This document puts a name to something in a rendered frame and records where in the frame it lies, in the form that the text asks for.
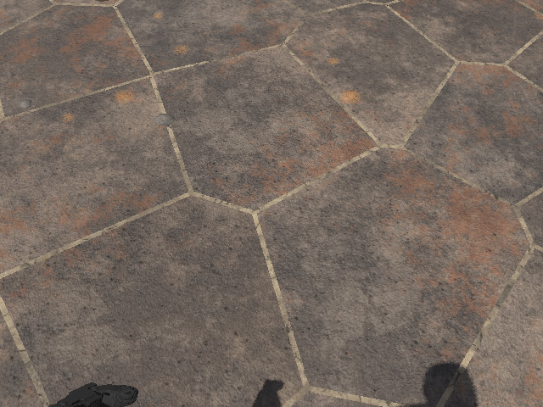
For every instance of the left robot hand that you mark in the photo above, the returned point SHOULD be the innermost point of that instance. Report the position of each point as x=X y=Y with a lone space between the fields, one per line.
x=91 y=395

